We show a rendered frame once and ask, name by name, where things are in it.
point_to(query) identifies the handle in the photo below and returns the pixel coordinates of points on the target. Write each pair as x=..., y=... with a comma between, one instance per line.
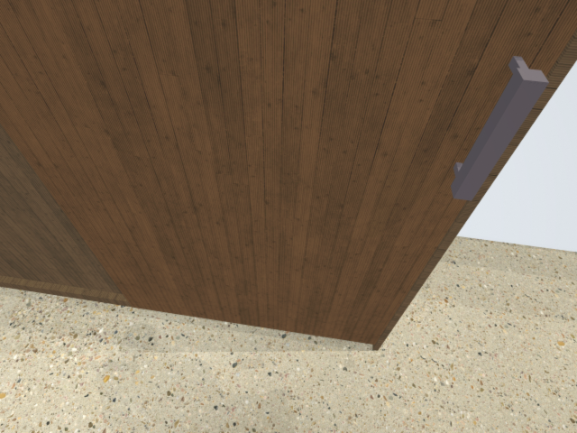
x=517, y=100

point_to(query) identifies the wardrobe door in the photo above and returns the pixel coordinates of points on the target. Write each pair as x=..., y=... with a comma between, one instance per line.
x=274, y=163
x=37, y=240

